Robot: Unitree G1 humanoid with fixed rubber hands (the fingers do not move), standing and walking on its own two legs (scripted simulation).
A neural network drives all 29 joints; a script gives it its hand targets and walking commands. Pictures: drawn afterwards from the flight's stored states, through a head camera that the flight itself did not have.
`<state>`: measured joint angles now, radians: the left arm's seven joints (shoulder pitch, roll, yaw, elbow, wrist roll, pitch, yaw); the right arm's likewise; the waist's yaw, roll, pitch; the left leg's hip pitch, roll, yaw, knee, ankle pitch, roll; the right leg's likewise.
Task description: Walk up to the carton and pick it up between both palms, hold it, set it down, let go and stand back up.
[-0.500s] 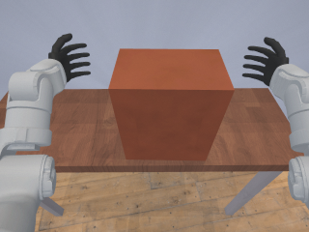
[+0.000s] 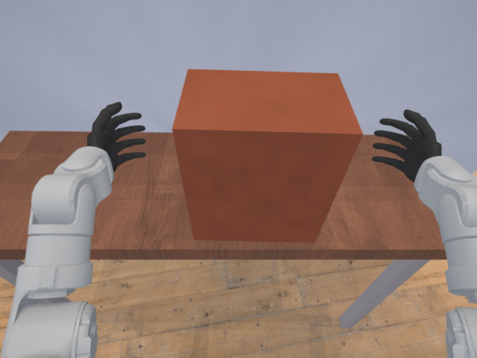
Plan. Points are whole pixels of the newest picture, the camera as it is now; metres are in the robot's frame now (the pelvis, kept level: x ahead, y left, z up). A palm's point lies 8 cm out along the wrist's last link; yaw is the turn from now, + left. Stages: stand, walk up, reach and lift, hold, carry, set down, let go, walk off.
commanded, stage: set down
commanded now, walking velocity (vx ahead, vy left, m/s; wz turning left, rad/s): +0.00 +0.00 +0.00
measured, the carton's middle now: (258, 165) +0.44 -0.03 +0.08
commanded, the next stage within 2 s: let go in 1.08 s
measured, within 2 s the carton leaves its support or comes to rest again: neither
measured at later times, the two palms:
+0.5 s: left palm (110, 211) +0.32 +0.21 +0.10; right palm (416, 215) +0.31 -0.27 +0.11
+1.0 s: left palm (112, 267) +0.26 +0.21 +0.03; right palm (406, 271) +0.25 -0.26 +0.03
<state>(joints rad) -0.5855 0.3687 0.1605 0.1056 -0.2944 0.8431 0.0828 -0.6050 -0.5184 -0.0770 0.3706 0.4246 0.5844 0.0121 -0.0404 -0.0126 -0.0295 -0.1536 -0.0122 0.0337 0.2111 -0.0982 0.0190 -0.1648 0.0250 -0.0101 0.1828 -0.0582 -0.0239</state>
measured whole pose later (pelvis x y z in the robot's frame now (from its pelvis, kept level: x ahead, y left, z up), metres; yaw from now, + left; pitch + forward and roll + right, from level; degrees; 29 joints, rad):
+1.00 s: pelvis +0.03 +0.00 +0.00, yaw +0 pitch +3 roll +0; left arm 0.17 0.23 -0.02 0.04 -0.22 0.12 0.07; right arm 0.21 -0.43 -0.06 0.11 0.37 0.04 0.07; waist 0.01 0.02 -0.02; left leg -0.12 -0.01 0.04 0.23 -0.15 0.03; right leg -0.15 0.02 0.00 0.22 -0.12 -0.02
